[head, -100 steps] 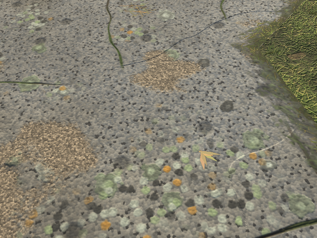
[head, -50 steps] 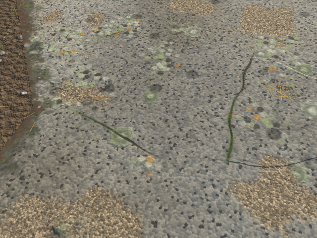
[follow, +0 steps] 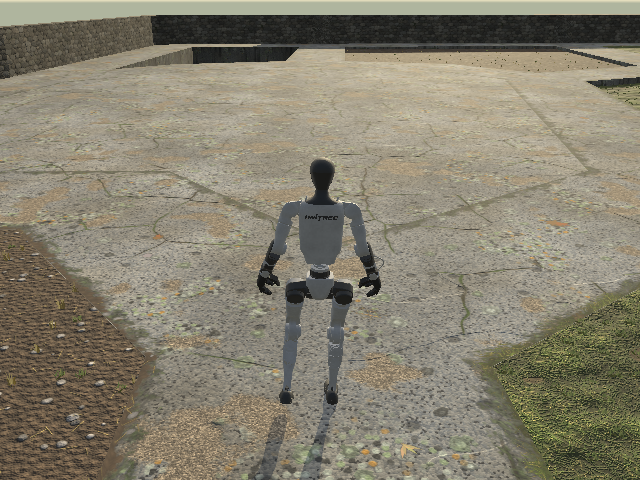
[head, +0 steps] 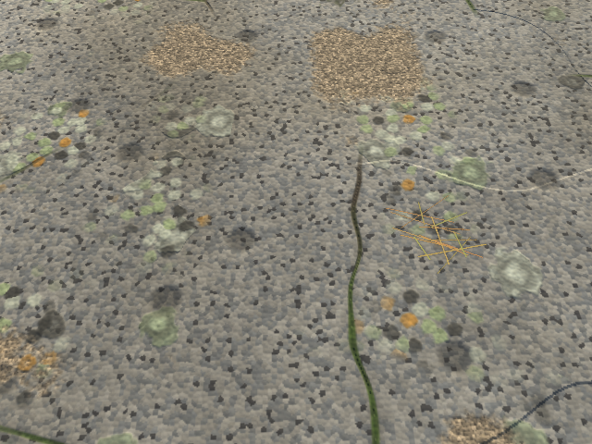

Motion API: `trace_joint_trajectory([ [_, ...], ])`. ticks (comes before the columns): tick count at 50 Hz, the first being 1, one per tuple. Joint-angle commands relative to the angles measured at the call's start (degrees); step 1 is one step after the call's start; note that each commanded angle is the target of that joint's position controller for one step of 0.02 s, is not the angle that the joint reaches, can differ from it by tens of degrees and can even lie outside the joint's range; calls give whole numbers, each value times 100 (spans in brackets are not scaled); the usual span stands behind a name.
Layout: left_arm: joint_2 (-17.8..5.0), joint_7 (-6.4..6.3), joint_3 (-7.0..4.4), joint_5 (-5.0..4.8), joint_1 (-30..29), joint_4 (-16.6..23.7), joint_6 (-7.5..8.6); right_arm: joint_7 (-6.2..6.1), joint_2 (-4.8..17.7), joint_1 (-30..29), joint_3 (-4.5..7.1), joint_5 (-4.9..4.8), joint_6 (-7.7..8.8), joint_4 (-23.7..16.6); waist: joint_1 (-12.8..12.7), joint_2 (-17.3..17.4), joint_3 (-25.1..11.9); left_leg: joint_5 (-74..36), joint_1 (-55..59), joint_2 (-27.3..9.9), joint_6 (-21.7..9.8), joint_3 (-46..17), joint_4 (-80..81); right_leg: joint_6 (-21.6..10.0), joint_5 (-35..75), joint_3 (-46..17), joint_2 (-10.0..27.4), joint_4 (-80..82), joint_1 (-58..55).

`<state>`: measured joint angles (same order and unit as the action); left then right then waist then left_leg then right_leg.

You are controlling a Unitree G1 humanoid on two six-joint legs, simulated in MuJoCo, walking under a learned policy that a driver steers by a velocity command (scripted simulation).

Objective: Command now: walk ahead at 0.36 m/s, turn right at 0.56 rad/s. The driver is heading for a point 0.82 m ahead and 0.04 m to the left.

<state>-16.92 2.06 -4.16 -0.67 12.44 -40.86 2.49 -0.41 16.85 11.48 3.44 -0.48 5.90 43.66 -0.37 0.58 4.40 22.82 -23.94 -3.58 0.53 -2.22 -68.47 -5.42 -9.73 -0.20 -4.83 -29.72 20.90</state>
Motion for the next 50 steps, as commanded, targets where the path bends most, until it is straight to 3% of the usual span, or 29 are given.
trace_joint_trajectory([
  [1, -733, -94, -189, 79, -137, 511, 106, -49, 697, 155, 209, 137, 12, -419, 196, -245, -759, -336, -927, -227, 154, -176, 319, -1112, 3137, -1791, 1463, 1303, -1132],
  [4, -950, -224, -257, 39, -2, 414, 53, -97, 437, -19, 127, 170, -140, -482, 197, -286, -783, -925, -782, 47, 395, 4, 1244, -989, 4031, -1225, 1145, 1180, -692],
  [7, -936, -349, -263, -52, 119, 345, -119, -68, 318, -526, 53, 127, -175, -595, 2, -560, -948, -1901, -448, 335, 462, 0, 2464, -648, 3456, -1107, 866, 954, -615],
  [11, -919, -432, -264, -48, 264, 308, -286, 38, 462, -1011, 75, 63, -179, -719, -182, -683, -976, -2161, -264, 551, 425, -218, 3429, -483, 2432, -1750, 1006, 607, -930],
  [14, -770, -462, -217, -13, 56, 383, -307, 79, 655, -693, 163, 102, -97, -639, 8, -819, -963, -2005, 22, 489, 182, -322, 4004, -364, 2008, -2260, 1100, 49, -1272],
  [15, -667, -460, -176, -19, -67, 417, -294, 73, 657, -466, 175, 141, -42, -581, 172, -777, -996, -2651, 490, 393, 23, -240, 4505, -209, 1787, -2198, 910, -302, -1208],
  [16, -392, -447, -84, 66, 79, 478, -255, 33, 879, -304, 203, 257, -2, -612, 149, -312, -1381, -4132, 1400, -310, -279, -766, 4530, 33, 1074, -1879, 516, -1125, -933],
  [17, -126, -448, 1, 142, 889, 408, -224, 5, 1053, -318, 178, 410, -39, -672, -269, 1000, -1722, -6544, 2620, -1459, -1143, -2131, 4319, 385, -2233, -1333, -241, -2349, 103],
  [18, -355, -427, 3, 76, 1435, 274, -247, 40, 630, -114, 91, 325, -102, -484, -404, 1541, -2092, -5498, 2703, -2130, -1927, -3463, 4506, 674, -3173, -1299, -126, -3057, 512],
  [19, -719, -436, -82, 55, 1236, 98, -340, 100, 237, -359, -38, 178, -118, -565, -276, 843, -1733, -4167, 2317, -1718, -1796, -3209, 4640, 870, -2931, -1358, 173, -3287, 498],
  [20, -740, -452, -105, 80, 770, 72, -445, 162, 110, -466, -94, 153, -171, -516, -167, 539, -1443, -3199, 2044, -1292, -1477, -2650, 4687, 1006, -2661, -1143, 306, -3233, 556],
  [22, -679, -456, -118, 135, 355, 139, -572, 206, 405, -774, -37, 64, -309, -521, -186, 586, -867, -1957, 1358, -837, -1161, -2259, 4966, 1113, -2269, -808, 493, -2434, 462],
  [23, -551, -449, -85, 112, 225, 145, -565, 177, 596, -819, 27, 72, -384, -527, -174, 725, -717, -1809, 1039, -570, -1031, -1966, 5060, 1114, -2165, -612, 440, -1864, 124],
  [25, -397, -475, -53, 73, 154, 88, -494, 108, 848, -633, 143, 68, -482, -522, -49, 907, -801, -1881, 1138, -410, -1062, -1885, 5060, 1075, -1890, -402, 237, -1247, -175],
  [27, -443, -498, -81, 39, 157, 20, -443, 53, 923, -522, 195, 22, -519, -534, 15, 932, -1001, -1741, 1331, -509, -1161, -2113, 5100, 995, -1519, -435, 196, -959, -286],
  [30, -412, -483, -94, 32, 97, -23, -375, -18, 880, -573, 226, -45, -598, -556, 2, 922, -1032, -1312, 1244, -493, -1133, -2310, 5138, 847, -1117, -452, 176, -419, -491],
  [32, -386, -430, -109, 41, 235, -105, -301, -93, 852, -644, 243, -110, -685, -574, -137, 898, -992, -1023, 934, -328, -961, -2235, 5046, 677, -510, -315, 155, 369, -967],
  [33, -486, -415, -142, 73, 282, -116, -270, -128, 797, -581, 238, -124, -713, -572, -157, 781, -996, -799, 586, -186, -790, -2121, 4898, 530, -295, -395, 345, 611, -1356],
  [34, -803, -426, -221, 163, 396, -118, -254, -138, 645, -664, 203, -104, -708, -667, -165, 176, -912, -555, 5, 92, -524, -1668, 4379, 203, -438, -942, 997, 842, -1576],
  [35, -1100, -428, -295, 238, 312, -148, -264, -112, 539, -741, 177, -94, -679, -815, -28, -1083, -587, 151, -652, 812, -235, -704, 3513, -365, -144, -1819, 1734, 1221, -1365],
  [36, -991, -441, -263, 344, -38, 45, -228, -87, 688, -581, 230, -41, -630, -751, -76, -1460, -548, 900, -838, 902, -8, -349, 2152, -880, 882, -2427, 2513, 1439, -1244],
  [37, -767, -482, -187, 352, -250, 153, -184, -63, 884, -352, 337, -34, -621, -619, 26, -1071, -599, 1011, -905, 758, 107, -463, 1126, -965, 1740, -2263, 2585, 1285, -1264],
  [38, -684, -511, -158, 251, -496, 205, -155, -65, 871, -82, 372, -59, -672, -468, 193, -749, -624, 820, -976, 716, 187, -500, 669, -784, 2172, -1828, 2364, 1084, -1379],
  [39, -634, -514, -140, 136, -587, 217, -129, -79, 787, 25, 361, -53, -737, -401, 200, -646, -585, 568, -1175, 649, 290, -498, 406, -647, 2504, -1494, 2218, 930, -1589],
  [40, -623, -514, -125, 81, -538, 185, -135, -76, 639, -4, 314, -63, -786, -405, 146, -625, -550, 395, -1303, 595, 375, -436, 368, -588, 2797, -1224, 2108, 852, -1735],
  [44, -794, -533, -193, 98, -191, 68, -282, 46, 418, -594, 167, -129, -830, -780, -203, -947, -588, -19, -1119, 345, 560, 70, 1419, -625, 2834, -657, 1971, 830, -2120],
  [47, -1052, -494, -275, 75, -208, 68, -347, 157, 479, -682, 144, -120, -846, -961, -259, -1085, -679, -29, -327, 291, 446, 403, 2295, -625, 2818, -432, 2095, 798, -1868],
  [50, -1144, -418, -307, -53, -293, 38, -308, 207, 623, -469, 216, -102, -900, -975, -124, -1098, -666, -439, 240, 384, 199, 636, 3259, -483, 2621, -297, 2177, 494, -1731],
])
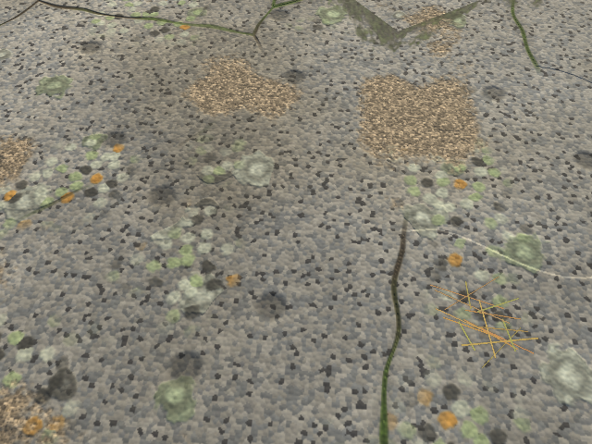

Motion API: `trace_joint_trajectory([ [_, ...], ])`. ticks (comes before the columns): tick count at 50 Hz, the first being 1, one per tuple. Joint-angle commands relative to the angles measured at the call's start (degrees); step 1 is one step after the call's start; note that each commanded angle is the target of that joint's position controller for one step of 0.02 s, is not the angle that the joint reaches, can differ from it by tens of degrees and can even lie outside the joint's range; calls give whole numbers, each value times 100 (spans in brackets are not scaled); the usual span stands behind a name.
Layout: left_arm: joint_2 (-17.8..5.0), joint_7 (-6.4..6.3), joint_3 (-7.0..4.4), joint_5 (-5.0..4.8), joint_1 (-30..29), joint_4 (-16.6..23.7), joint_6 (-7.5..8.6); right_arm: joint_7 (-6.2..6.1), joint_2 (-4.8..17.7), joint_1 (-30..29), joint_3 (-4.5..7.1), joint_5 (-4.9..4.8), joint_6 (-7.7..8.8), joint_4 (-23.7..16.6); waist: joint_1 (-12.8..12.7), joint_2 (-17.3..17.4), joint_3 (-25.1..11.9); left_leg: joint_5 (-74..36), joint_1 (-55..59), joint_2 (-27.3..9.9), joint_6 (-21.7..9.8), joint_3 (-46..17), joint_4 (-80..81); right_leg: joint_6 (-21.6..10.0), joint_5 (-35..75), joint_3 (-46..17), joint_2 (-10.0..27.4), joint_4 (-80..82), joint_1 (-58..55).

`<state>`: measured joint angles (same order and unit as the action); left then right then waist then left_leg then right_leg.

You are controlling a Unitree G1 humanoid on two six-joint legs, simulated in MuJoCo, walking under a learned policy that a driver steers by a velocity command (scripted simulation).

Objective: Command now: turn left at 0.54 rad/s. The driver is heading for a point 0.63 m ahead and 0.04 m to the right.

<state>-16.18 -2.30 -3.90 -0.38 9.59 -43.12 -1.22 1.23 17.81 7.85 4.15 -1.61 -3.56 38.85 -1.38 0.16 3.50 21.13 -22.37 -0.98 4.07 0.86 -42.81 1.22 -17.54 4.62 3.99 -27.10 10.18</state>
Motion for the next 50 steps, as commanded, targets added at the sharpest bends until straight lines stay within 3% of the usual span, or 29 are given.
trace_joint_trajectory([
  [1, -1188, 33, -325, -146, -92, 250, 94, 39, 541, 114, 177, 31, 34, -430, 137, -978, -600, -796, 516, 218, -311, 426, 1328, -976, 3225, -622, 1225, -59, -482],
  [2, -1039, 65, -290, -148, 132, 140, 150, -11, 683, 368, 249, 53, 33, -366, 231, -688, -706, -1550, 1220, 287, -518, 251, 1926, -656, 2740, -344, 1003, -596, -119],
  [3, -821, 94, -232, 53, 332, 155, 199, -105, 1221, 689, 413, 39, 41, -385, 248, 438, -1009, -3602, 2463, -553, -911, -1023, 2029, -103, 1195, 148, 558, -1922, 1027],
  [4, -447, 87, -83, 291, 34, 511, 228, -129, 1751, 724, 467, 181, 102, -533, 251, 1767, -1164, -5372, 2872, -2093, -2242, -3160, 1979, 344, -2277, 15, -367, -3342, 2613],
  [5, -752, 60, -168, 162, -365, 552, 218, -65, 1381, 892, 377, 282, 235, -495, 647, 983, -1505, -4768, 2587, -2194, -2698, -3179, 2175, 354, -2411, -830, -330, -4219, 2647],
  [6, -853, 49, -207, 16, -417, 558, 182, -65, 1214, 565, 315, 259, 326, -478, 456, 762, -1086, -4149, 2247, -1829, -2397, -2589, 2238, 283, -1931, -912, -212, -4367, 2730],
  [7, -859, 3, -232, 20, -324, 460, 151, -107, 1070, 225, 296, 158, 353, -479, 290, 525, -845, -3418, 1973, -1436, -2021, -2195, 2273, 253, -1416, -933, -120, -4128, 2734],
  [9, -905, -57, -272, 105, -237, 415, 113, -187, 914, -123, 214, 78, 303, -550, 124, 576, -713, -3166, 1459, -1085, -1753, -1902, 2334, 321, -754, -920, -172, -3812, 2391],
  [14, -520, 23, -113, 47, 63, 276, 97, -279, 568, -170, 61, 190, 280, -480, 117, 705, -995, -2702, 1323, -891, -1689, -1408, 2331, 433, -124, -739, -134, -2475, 1593],
  [18, -503, 126, -31, 22, -49, 276, 102, -194, 411, -86, -72, 327, 319, -172, 290, 836, -708, -1467, 783, -937, -1686, -1403, 2490, 315, -18, -613, -58, -1283, 606],
  [20, -574, 149, -41, 13, 57, 258, 131, -158, 497, -232, -84, 279, 336, -87, 125, 707, -451, -896, 572, -879, -1533, -1397, 2382, 161, 432, -470, -179, -396, 212],
  [22, -893, 130, -77, 103, -15, 384, 165, -179, 555, 73, -73, 269, 383, 59, 178, 261, -337, -682, 612, -587, -1083, -1257, 2040, -46, 1843, -900, 64, 125, 25],
  [23, -1269, 105, -147, 72, -64, 464, 169, -193, 646, 346, -29, 334, 410, 53, 474, -343, -380, -436, 575, -181, -853, -915, 1706, -287, 2650, -1315, 372, -34, 71],
  [24, -1316, 128, -206, -28, -52, 381, 164, -241, 542, 226, -34, 341, 405, 15, 451, -874, -396, -405, 739, 219, -604, -332, 1432, -604, 1967, -1625, 432, 176, 484],
  [27, -988, 139, -136, 32, -15, 443, 195, -363, 382, -109, 5, 245, 282, -66, 274, -1219, -387, -449, 857, 343, -488, -116, 851, -895, 1411, -2409, 682, 604, 792],
  [30, -998, 84, -166, -10, -40, 577, 178, -321, 331, 102, 64, 238, 266, -74, 283, -1028, -601, -512, 990, 238, -648, -193, 1043, -835, 1387, -2435, 539, 335, 807],
  [32, -876, 52, -152, -59, -148, 736, 118, -277, 476, 266, 156, 242, 284, -23, 287, -273, -622, -746, 1344, -205, -849, -499, 1609, -489, 1041, -1871, 58, -337, 1289],
  [33, -750, 45, -124, -68, -164, 813, 88, -266, 630, 406, 211, 245, 280, 12, 287, 372, -583, -1015, 1580, -734, -1153, -1071, 2064, -223, 572, -1348, -342, -1018, 1747],
  [34, -675, 54, -110, -47, -40, 872, 58, -256, 792, 400, 243, 267, 291, 3, 240, 1126, -571, -1752, 1704, -1650, -1698, -1922, 2481, -25, -530, -838, -600, -1861, 2133],
  [35, -840, 70, -183, -12, -50, 899, 33, -278, 691, 371, 196, 312, 345, -83, 298, 1113, -622, -2678, 1751, -2273, -2184, -2337, 2559, 107, -1744, -868, -390, -3163, 2458],
  [36, -968, 92, -266, -50, 3, 865, -3, -302, 610, 288, 153, 313, 396, -139, 235, 613, -610, -3173, 1704, -2345, -2311, -2204, 2516, 162, -1827, -1035, -302, -3964, 2575],
  [37, -869, 102, -264, -86, 104, 813, -59, -317, 610, 31, 152, 267, 428, -182, 85, 352, -536, -3164, 1680, -2125, -2124, -1720, 2458, 204, -1553, -1087, -154, -4065, 2615],
  [39, -625, 120, -175, -89, -50, 850, -119, -346, 722, -84, 192, 206, 424, -136, 158, 496, -391, -3106, 1733, -1703, -1821, -953, 2485, 304, -950, -856, -29, -3510, 2609],
  [42, -429, 260, -62, -107, -312, 1072, -116, -366, 839, 68, 242, 205, 306, -65, 342, 738, -604, -3320, 1802, -1453, -1699, -206, 2350, 333, -672, -423, -73, -2391, 1909],
  [45, -591, 361, -111, -123, -275, 1194, -146, -317, 1046, 209, 315, 114, 254, 10, 365, 906, -795, -3440, 1910, -1639, -1612, -57, 2127, 190, -438, -129, -218, -1439, 1319],
  [47, -662, 382, -181, -95, 42, 1135, -197, -277, 1055, 76, 319, -9, 272, 23, 130, 863, -816, -3059, 1678, -1620, -1320, 171, 1711, -53, 341, 82, -381, -396, 658],
  [48, -802, 331, -260, -65, 262, 1073, -216, -248, 895, 274, 283, -24, 307, 122, 65, 647, -849, -2515, 1318, -1443, -999, 420, 1250, -246, 852, -15, -502, 125, 49],
  [49, -1255, 242, -413, -68, 557, 1067, -212, -211, 637, 483, 213, 133, 340, 164, 30, -321, -941, -1300, 296, -1016, -500, 855, 86, -584, 2534, -972, 59, 394, -972],
  [50, -1917, 178, -506, 69, 565, 1296, -154, -220, 330, 187, 71, 415, 359, -229, 61, -1844, -903, 1767, -1522, -116, 59, 845, -1543, -1769, 4298, -3421, 1726, 488, -1443],
])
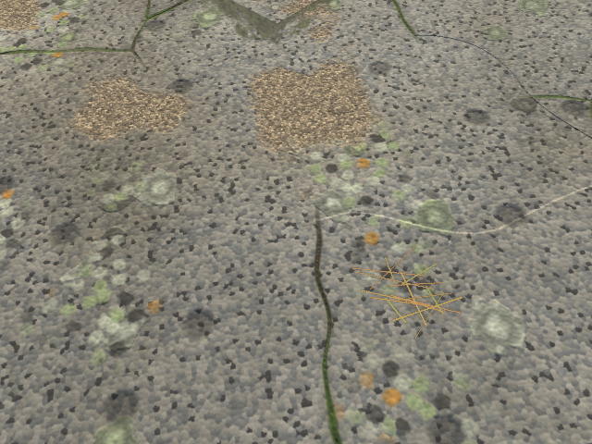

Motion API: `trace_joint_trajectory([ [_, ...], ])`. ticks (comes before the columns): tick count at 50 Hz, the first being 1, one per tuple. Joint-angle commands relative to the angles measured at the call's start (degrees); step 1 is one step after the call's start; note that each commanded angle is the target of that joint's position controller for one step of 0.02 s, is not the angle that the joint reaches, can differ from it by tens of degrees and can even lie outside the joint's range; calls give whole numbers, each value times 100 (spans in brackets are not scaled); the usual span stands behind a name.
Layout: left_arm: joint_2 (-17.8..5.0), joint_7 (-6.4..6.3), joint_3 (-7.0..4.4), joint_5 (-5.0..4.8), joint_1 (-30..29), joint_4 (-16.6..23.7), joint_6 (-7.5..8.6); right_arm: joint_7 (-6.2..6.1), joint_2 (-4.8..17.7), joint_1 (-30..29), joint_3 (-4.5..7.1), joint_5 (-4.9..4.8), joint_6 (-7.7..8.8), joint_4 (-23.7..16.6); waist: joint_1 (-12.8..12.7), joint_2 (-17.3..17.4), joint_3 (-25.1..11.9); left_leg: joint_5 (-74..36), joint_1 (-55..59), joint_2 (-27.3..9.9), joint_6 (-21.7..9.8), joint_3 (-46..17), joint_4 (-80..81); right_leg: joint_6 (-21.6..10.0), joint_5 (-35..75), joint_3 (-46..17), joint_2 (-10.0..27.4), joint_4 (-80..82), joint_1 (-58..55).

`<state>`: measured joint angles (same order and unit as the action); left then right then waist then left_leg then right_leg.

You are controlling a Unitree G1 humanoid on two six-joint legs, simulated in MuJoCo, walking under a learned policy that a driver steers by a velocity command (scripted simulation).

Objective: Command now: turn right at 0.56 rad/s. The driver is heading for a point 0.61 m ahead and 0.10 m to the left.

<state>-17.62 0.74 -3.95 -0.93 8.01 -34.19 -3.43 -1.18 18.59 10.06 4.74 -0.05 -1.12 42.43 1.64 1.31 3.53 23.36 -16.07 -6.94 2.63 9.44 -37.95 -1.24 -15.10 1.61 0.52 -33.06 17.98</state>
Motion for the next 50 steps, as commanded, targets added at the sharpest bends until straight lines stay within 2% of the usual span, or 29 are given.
trace_joint_trajectory([
  [1, -1468, -54, -413, 245, 921, 379, 221, -12, 521, -471, 97, 148, 118, -640, -668, -1150, -1363, 1840, -2223, 604, 240, -1103, -3082, -2144, 4125, -3234, 2301, 1157, -1969],
  [2, -1366, -33, -368, 242, 685, 328, 336, -34, 577, -496, 122, -15, 93, -683, -490, -1022, -1131, 1370, -2342, 528, 164, -1295, -3277, -1954, 3352, -2800, 2015, 1276, -1687],
  [3, -1202, -58, -341, 130, 347, 321, 386, -78, 636, -408, 158, -27, 70, -579, -307, -799, -843, 812, -2343, 412, 110, -1360, -3108, -1562, 2651, -2369, 1601, 1317, -1450],
  [4, -1015, -101, -280, 43, 60, 352, 371, -130, 705, -377, 192, 41, 55, -521, -192, -696, -727, 392, -2319, 377, 110, -1412, -2884, -1305, 2394, -2185, 1393, 1309, -1275],
  [5, -858, -139, -194, 34, -137, 381, 355, -130, 712, -189, 200, 66, 31, -407, -62, -733, -792, 97, -1969, 429, 155, -1320, -2907, -1226, 2677, -1867, 1264, 1305, -1032],
  [7, -617, -187, -84, 123, -196, 361, 362, -83, 530, 105, 147, 24, 13, -245, 16, -756, -1039, -308, -1471, 473, 240, -1206, -2688, -1199, 2862, -1483, 1128, 1311, -948],
  [10, -296, -203, 47, 197, -196, 173, 400, -31, 146, -8, -26, -5, -6, -197, -80, -832, -988, -575, -764, 302, 263, -1183, -1252, -1063, 2244, -1082, 933, 1357, -812],
  [12, -385, -180, 35, 246, 10, -9, 402, 28, 144, -138, -79, -14, -8, -230, -278, -966, -887, -535, -325, 301, 217, -1052, -575, -1112, 965, -1127, 971, 1586, -651],
  [15, -992, -122, -145, 171, 269, -190, 386, 57, 526, -329, -18, -138, 43, -360, -521, -1123, -251, -9, -742, 484, -35, -804, -415, -1225, -1706, -1880, 1320, 2131, -546],
  [19, -926, -146, -157, 23, 336, -335, 489, 122, 340, -221, -81, -172, 238, -320, -438, -752, -9, 201, -967, 374, -491, -856, 85, -1202, -1948, -2080, 1613, 2184, -940],
  [22, -768, -119, -142, -37, -101, -274, 512, 185, 251, 646, -56, -164, 330, 99, 78, -525, -246, -577, 611, 654, -806, -527, 1205, -876, -1452, -1194, 1131, 1639, -249],
  [23, -505, -106, -75, 1, -265, -208, 547, 175, 372, 1153, -2, -175, 344, 277, 259, -285, -369, -486, 1325, 481, -952, -924, 1327, -639, -1137, -734, 837, 864, 270],
  [24, -65, -71, 39, 99, -563, 70, 631, 131, 915, 1726, 145, -170, 377, 373, 332, 936, -516, 270, 2014, -596, -1503, -2885, 1964, -113, -934, 258, 32, -981, 1418],
  [25, -292, -59, -9, 64, -867, 298, 778, 197, 1210, 1860, 223, -108, 466, 279, 502, 1481, -188, 543, 2376, -1406, -2272, -4906, 2702, 76, -1892, -36, -485, -2176, 2853],
  [26, -511, 3, -72, -49, -709, 245, 896, 189, 887, 1629, 125, -49, 549, 170, 352, 941, -33, 386, 2503, -1439, -2299, -4785, 2721, 57, -1771, -490, -121, -2760, 3296],
  [27, -548, 68, -78, -75, -595, 156, 969, 172, 707, 1481, 84, -58, 597, 103, 245, 758, 19, -1, 2618, -1157, -2113, -4265, 2642, 13, -1213, -563, 35, -2872, 3457],
  [29, -596, 101, -110, 93, -725, 127, 1044, 135, 615, 1397, 52, -114, 558, 39, 212, 360, -5, -1145, 2645, -861, -1824, -3565, 2587, 76, -469, -464, 194, -2507, 3480],
  [30, -518, 131, -102, 113, -765, 139, 1051, 102, 516, 1411, 12, -112, 513, 13, 166, 360, -62, -1594, 2466, -686, -1726, -3262, 2617, 148, -194, -419, 195, -2231, 3202],
  [34, -126, 190, 33, 74, -1138, 203, 1036, -52, 675, 1363, 58, -109, 403, -102, 223, 463, 52, -2057, 1356, -176, -1475, -2427, 2710, 415, 959, -129, -112, -706, 2047],
  [36, -115, 209, 51, 38, -1421, 282, 1040, -83, 781, 1485, 99, -114, 379, -89, 332, 570, 151, -1886, 845, -132, -1391, -2377, 2711, 452, 1403, -76, -245, -111, 1455],
  [41, -561, 148, -122, -54, -1053, 256, 1066, -82, 889, 1411, 189, -190, 373, -94, 14, 770, 64, -2348, 1021, -483, -1119, -2854, 2259, 225, 1313, -403, -149, 384, 589],
  [43, -856, 50, -305, -27, 26, 3, 1070, -46, 707, 1275, 142, -115, 340, -189, -563, 695, -667, -3634, 885, -45, -850, -2569, 830, -70, 1176, -255, -167, 609, -901],
  [44, -1107, -3, -372, 72, 1003, -99, 1056, -26, 382, 1233, 24, -10, 323, -373, -968, 288, -1647, -2758, 72, 325, -667, -2396, -764, -418, 589, -1065, 648, 411, -2556],
  [45, -1615, 27, -441, 203, 1425, -251, 998, -19, -421, 2137, -198, -122, 385, -556, -476, -1886, -2656, 821, -1815, 1189, -320, -1933, -2878, -1326, -817, -4004, 2221, 1080, -4340],
  [46, -1042, 62, -310, 161, 1279, -215, 1001, -18, 234, 2095, -88, -318, 409, -428, -540, -1803, -2355, 895, -2519, 852, -292, -2115, -3749, -1375, -2055, -4974, 2342, 1824, -3950],
  [47, -679, 24, -208, 103, 887, -189, 979, -8, 656, 1428, 35, -345, 399, -484, -597, -1205, -1379, 384, -2778, 576, -314, -1921, -3905, -1144, -1948, -3942, 2123, 1883, -3129],
  [48, -549, 7, -165, 102, 624, -231, 948, -17, 676, 1043, 36, -250, 382, -546, -517, -681, -889, -52, -2601, 309, -325, -1716, -3747, -1013, -1029, -3016, 1890, 1842, -2355],
  [49, -417, 15, -129, 141, 521, -329, 934, 1, 573, 811, 28, -140, 388, -588, -433, -541, -605, -301, -2372, 165, -346, -1701, -3474, -965, -297, -2440, 1613, 1923, -1714],
  [50, -347, 14, -98, 204, 443, -394, 957, 36, 456, 821, 28, -147, 369, -601, -281, -675, -489, -456, -2084, 47, -370, -1731, -3277, -938, 62, -2003, 1413, 2067, -1301],
])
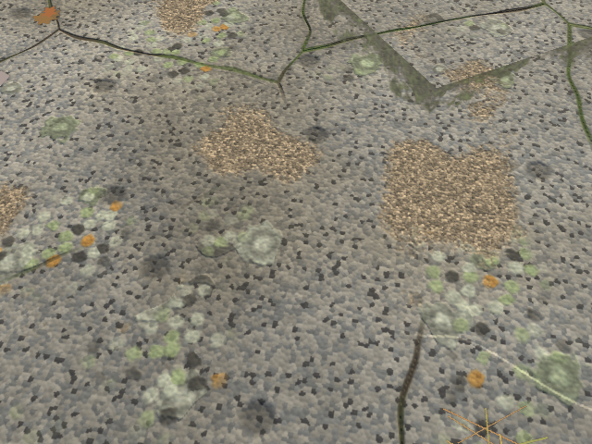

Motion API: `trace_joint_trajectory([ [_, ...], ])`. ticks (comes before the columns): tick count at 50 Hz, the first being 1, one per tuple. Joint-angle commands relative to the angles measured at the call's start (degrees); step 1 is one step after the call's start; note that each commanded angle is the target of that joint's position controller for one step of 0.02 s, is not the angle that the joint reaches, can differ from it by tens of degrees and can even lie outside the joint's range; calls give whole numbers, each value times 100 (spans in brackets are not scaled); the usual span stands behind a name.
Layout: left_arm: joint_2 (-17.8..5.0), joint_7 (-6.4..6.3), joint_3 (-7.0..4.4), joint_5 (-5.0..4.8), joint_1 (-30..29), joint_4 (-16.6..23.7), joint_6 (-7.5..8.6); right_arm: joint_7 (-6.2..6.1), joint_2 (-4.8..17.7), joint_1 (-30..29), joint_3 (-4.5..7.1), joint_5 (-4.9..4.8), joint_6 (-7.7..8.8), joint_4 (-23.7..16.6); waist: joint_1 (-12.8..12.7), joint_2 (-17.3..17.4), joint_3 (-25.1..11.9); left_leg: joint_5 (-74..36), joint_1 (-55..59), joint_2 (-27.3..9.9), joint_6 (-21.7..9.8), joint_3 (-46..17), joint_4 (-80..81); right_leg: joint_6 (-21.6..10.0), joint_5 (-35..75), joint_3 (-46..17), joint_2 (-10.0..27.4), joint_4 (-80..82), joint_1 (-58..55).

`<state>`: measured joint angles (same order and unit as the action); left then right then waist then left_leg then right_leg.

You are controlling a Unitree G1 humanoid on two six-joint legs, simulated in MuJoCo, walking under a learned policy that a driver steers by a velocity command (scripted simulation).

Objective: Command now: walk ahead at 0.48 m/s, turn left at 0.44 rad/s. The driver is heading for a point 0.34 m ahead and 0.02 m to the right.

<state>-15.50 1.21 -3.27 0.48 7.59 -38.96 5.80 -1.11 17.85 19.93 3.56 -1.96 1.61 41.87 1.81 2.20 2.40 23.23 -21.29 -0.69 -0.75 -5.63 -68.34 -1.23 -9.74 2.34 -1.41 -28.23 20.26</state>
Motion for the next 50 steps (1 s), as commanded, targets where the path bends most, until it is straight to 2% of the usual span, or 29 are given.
trace_joint_trajectory([
  [1, -534, -33, -168, 55, 448, 24, 67, 54, 404, -122, 120, 14, 71, -534, -225, -860, -331, -483, -1390, -597, -41, -185, -65, -976, -304, -1824, 1522, 1732, -1318],
  [3, -595, -21, -193, -25, 495, -126, 142, 76, 191, -245, 51, 31, 26, -572, -167, -743, -153, -457, -1424, -601, -18, -122, 417, -1136, 32, -1506, 1571, 1969, -1098],
  [6, -848, -17, -258, -88, 540, -274, 159, 125, 92, -720, -46, 146, 71, -720, -196, -535, 12, -1087, -1597, -656, 42, -23, 1486, -1260, 414, -1117, 1616, 2172, -1129],
  [10, -1073, -26, -286, -178, 705, -412, 71, 260, 102, -1418, -122, 118, 209, -841, -434, -486, 104, -2053, -1124, -520, 54, 380, 2824, -1072, 740, -504, 1408, 2154, -1110],
  [12, -1158, -38, -291, -201, 924, -552, -5, 295, 154, -1744, -113, 121, 245, -968, -524, -499, 162, -2231, -975, -395, 7, 446, 3272, -944, 1382, -438, 1460, 1927, -1356],
  [14, -1241, -66, -300, -217, 1034, -668, -105, 319, 276, -1765, -52, 158, 267, -1032, -438, -599, 1, -2124, -702, -222, -119, 497, 3632, -751, 2203, -375, 1516, 1449, -1736],
  [15, -1270, -84, -298, -228, 979, -686, -149, 316, 362, -1525, 6, 194, 270, -970, -252, -627, -210, -2220, -245, -84, -204, 593, 3853, -614, 2709, -287, 1444, 1042, -1807],
  [16, -1208, -103, -265, -229, 935, -687, -174, 292, 518, -993, 104, 243, 264, -790, 38, -585, -564, -2526, 589, 104, -330, 728, 4091, -449, 3246, -139, 1235, 358, -1720],
  [17, -999, -122, -177, -169, 1012, -678, -163, 238, 777, -449, 207, 284, 248, -644, 285, -441, -939, -3472, 1569, -48, -466, 628, 4153, -189, 2925, 84, 927, -549, -1300],
  [18, -585, -121, -3, 78, 1247, -503, -130, 148, 1274, 135, 278, 421, 192, -637, 323, 639, -1766, -5799, 3277, -1434, -1000, -897, 3714, 208, 314, 301, 418, -2401, 38],
  [19, -345, -84, 119, -13, 2032, -678, -136, 167, 1224, 22, 201, 397, 129, -676, 20, 1535, -2675, -6179, 4020, -2520, -2003, -2581, 4053, 459, -2875, -298, -57, -3993, 975],
  [20, -976, -73, -47, -145, 1806, -795, -191, 228, 887, -99, 144, 278, 77, -695, 202, 742, -2523, -5412, 3469, -2186, -1877, -2292, 4293, 456, -2826, -780, 192, -4406, 1101],
  [21, -998, -80, -60, -235, 1284, -651, -243, 250, 699, -451, 77, 226, 83, -675, 121, 528, -1725, -4995, 2931, -1888, -1646, -1599, 4377, 414, -2653, -635, 387, -4412, 1481],
  [22, -854, -139, -33, -173, 1031, -630, -307, 270, 510, -786, 17, 212, 110, -634, -21, 150, -1274, -4743, 2266, -1617, -1459, -1202, 4551, 427, -2332, -571, 577, -4043, 1473],
  [23, -807, -201, -42, -100, 960, -629, -402, 274, 364, -1061, -28, 233, 139, -618, -192, 133, -1057, -4507, 1616, -1474, -1327, -927, 4740, 443, -2020, -627, 738, -3596, 1105],
  [25, -598, -257, -1, -59, 1209, -743, -551, 273, 366, -1403, -13, 361, 182, -540, -485, 375, -965, -4486, 668, -1239, -1306, -461, 5042, 535, -1520, -505, 689, -2974, 134],
  [26, -523, -285, 21, -41, 1254, -775, -586, 261, 353, -1513, -11, 381, 199, -498, -540, 433, -968, -4487, 467, -1175, -1329, -291, 5093, 565, -1437, -460, 651, -2574, -140],
  [29, -483, -324, 62, -1, 910, -742, -647, 199, 391, -1488, 1, 346, 174, -296, -395, 470, -1027, -3620, 429, -1116, -1293, -183, 5172, 526, -801, -424, 582, -1490, -570],
  [31, -558, -311, 38, -8, 734, -733, -694, 172, 421, -1460, -7, 316, 114, -165, -339, 452, -922, -2313, 310, -1102, -1208, -279, 5251, 447, -423, -395, 529, -998, -839],
  [33, -516, -284, 43, 54, 651, -744, -703, 172, 296, -1526, -73, 271, 65, -70, -432, 334, -662, -685, -29, -875, -910, -272, 5243, 284, 79, -305, 435, -190, -1309],
  [34, -567, -285, 44, 115, 551, -698, -696, 179, 137, -1354, -135, 286, 64, 44, -415, 200, -482, -124, -180, -691, -640, -248, 5192, 183, 372, -473, 557, 205, -1467],
  [35, -787, -307, 22, 123, 470, -607, -675, 179, 58, -1168, -171, 349, 65, 129, -296, -127, -354, 248, -251, -446, -363, -126, 4943, 31, 787, -878, 947, 471, -1509],
  [36, -1150, -320, -71, 37, 218, -670, -673, 164, 88, -791, -138, 341, 44, 165, 108, -928, -202, 113, 15, -67, -155, 268, 4894, -192, -186, -895, 980, 438, -869],
  [37, -808, -283, -20, 15, 113, -659, -641, 121, 210, -1004, -130, 371, 10, 212, -88, -908, -114, -268, 520, 1, -23, 399, 4666, -192, -1016, -850, 810, 639, -356],
  [38, -590, -264, 52, 61, 88, -696, -596, 86, 264, -1099, -100, 336, -17, 208, -102, -857, -74, -520, 700, -16, -38, 400, 4569, -83, -1139, -808, 744, 717, -186],
  [39, -558, -251, 69, 76, 30, -730, -549, 45, 215, -1085, -105, 315, -44, 258, -83, -838, -107, -751, 815, -61, -93, 381, 4517, 22, -819, -756, 689, 685, -206],
  [42, -563, -245, 86, 10, 175, -896, -436, 16, 225, -1005, -90, 310, -59, 395, -148, -635, -320, -1491, 940, -103, -140, 360, 4445, 101, 169, -648, 630, 433, -598],
  [45, -595, -263, 88, -12, 208, -1038, -441, 17, 201, -1034, -81, 264, -54, 539, -193, -451, -444, -1987, 1070, -122, -120, 377, 4379, 72, 684, -592, 585, 311, -815],
  [50, -585, -271, 98, -27, 153, -1254, -487, -16, 214, -1038, -56, 235, -119, 807, -196, -258, -434, -2308, 1244, -131, -83, 402, 4355, 35, 951, -540, 526, 311, -914],
])
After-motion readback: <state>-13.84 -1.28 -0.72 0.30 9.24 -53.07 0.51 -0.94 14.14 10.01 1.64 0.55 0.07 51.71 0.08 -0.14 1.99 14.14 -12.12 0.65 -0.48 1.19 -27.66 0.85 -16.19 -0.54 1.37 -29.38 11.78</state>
